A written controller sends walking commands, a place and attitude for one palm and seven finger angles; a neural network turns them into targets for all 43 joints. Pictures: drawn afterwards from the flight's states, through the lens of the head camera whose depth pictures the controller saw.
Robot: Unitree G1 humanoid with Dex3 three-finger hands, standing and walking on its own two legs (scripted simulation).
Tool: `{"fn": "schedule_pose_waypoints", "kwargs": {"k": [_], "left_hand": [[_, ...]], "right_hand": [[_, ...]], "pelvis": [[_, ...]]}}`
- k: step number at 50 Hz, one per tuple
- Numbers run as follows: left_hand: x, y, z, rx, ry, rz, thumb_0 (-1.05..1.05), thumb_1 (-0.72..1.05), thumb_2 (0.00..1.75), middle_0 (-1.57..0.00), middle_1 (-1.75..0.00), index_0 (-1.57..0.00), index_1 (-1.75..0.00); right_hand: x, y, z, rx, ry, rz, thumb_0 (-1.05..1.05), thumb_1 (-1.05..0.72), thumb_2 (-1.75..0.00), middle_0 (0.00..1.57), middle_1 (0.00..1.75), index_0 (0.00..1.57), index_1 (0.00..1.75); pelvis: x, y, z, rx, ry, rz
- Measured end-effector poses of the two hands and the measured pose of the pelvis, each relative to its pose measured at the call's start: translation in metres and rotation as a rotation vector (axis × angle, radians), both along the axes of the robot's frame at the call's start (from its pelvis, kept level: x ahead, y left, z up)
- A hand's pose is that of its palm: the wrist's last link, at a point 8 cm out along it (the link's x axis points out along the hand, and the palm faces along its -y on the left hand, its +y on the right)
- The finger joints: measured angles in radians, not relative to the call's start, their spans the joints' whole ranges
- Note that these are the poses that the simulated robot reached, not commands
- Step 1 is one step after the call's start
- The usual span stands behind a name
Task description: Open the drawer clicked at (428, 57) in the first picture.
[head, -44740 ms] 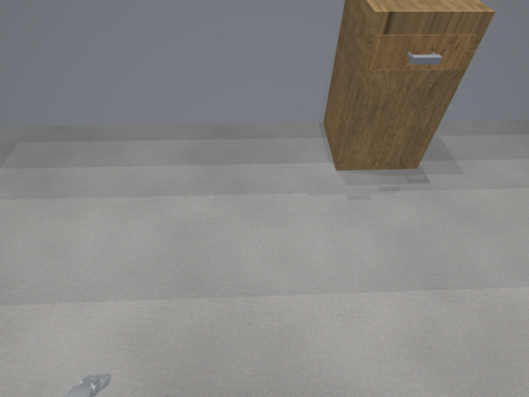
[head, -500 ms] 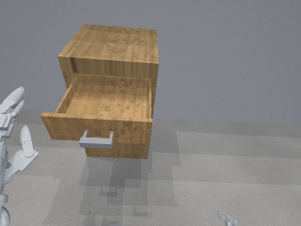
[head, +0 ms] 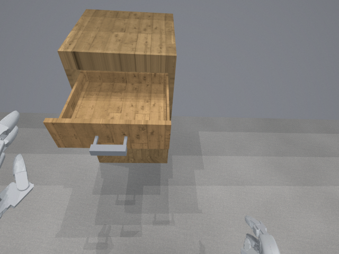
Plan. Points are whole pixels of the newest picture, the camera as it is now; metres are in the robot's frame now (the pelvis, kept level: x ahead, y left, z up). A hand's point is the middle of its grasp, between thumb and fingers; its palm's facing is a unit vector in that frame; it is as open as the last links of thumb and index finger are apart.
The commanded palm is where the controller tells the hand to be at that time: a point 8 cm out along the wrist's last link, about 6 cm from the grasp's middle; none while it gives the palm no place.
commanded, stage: let the arm hang, fingers relaxed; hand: left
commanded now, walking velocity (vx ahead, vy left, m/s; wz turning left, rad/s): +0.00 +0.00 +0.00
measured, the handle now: (109, 144) +0.47 +0.22 -0.10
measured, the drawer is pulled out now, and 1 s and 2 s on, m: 0.30 0.30 0.30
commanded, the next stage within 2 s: look to check the result in 1.16 s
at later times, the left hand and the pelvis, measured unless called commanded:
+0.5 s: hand out of the picture -0.01 +0.19 -0.17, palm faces +0.03 -0.98 -0.20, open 7.1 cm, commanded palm none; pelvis +0.01 +0.00 +0.01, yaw +3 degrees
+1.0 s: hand out of the picture +0.00 +0.16 -0.16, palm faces +0.03 -0.98 -0.20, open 7.3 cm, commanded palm none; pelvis +0.01 +0.00 +0.01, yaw +3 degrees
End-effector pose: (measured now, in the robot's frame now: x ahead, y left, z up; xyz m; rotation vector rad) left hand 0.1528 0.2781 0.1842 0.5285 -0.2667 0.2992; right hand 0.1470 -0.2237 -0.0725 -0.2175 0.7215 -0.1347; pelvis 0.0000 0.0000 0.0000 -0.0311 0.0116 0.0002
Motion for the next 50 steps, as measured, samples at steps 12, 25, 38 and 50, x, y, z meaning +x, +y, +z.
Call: {"fn": "schedule_pose_waypoints", "kwargs": {"k": [12,25,38,50], "left_hand": [[0.002,-0.003,-0.247,-0.332,0.963,0.137,0.0,0.91,0.9,-0.2,-0.3,-0.2,-0.29],[-0.166,-0.038,-0.323,-0.542,1.586,0.317,-0.01,0.97,0.89,-0.21,-0.3,-0.21,-0.3],[-0.192,-0.034,-0.308,-0.508,1.648,0.403,0.0,0.92,0.89,-0.2,-0.3,-0.2,-0.29],[-0.153,-0.065,-0.316,-0.539,1.581,0.316,0.0,0.91,0.89,-0.2,-0.3,-0.2,-0.29]], "right_hand": [[-0.031,-0.016,-0.044,-0.005,0.282,0.0,0.01,-0.9,-0.9,0.2,0.3,0.2,0.3],[-0.123,-0.007,-0.05,0.004,0.645,-0.053,0.01,-0.9,-0.9,0.2,0.3,0.2,0.3],[-0.155,0.016,-0.069,0.106,0.721,-0.067,0.01,-0.91,-0.9,0.2,0.3,0.2,0.3],[-0.164,0.012,-0.068,0.115,0.741,-0.098,0.01,-0.91,-0.9,0.2,0.3,0.2,0.3]], "pelvis": [[0.004,0.006,-0.008,0.043,0.006,0.042],[0.006,0.001,0.008,0.021,-0.035,0.052],[0.004,0.003,0.011,0.034,-0.044,0.05],[0.008,-0.004,0.011,0.038,-0.045,0.046]]}}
